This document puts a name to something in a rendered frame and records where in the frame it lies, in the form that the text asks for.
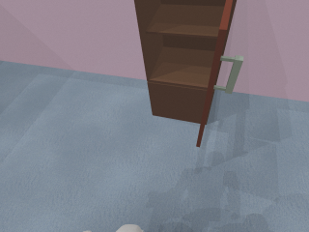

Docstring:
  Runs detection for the cupboard door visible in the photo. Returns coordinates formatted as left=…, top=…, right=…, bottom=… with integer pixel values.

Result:
left=196, top=0, right=233, bottom=148

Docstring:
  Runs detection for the handle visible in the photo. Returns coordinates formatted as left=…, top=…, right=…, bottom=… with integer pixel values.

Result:
left=213, top=55, right=244, bottom=94

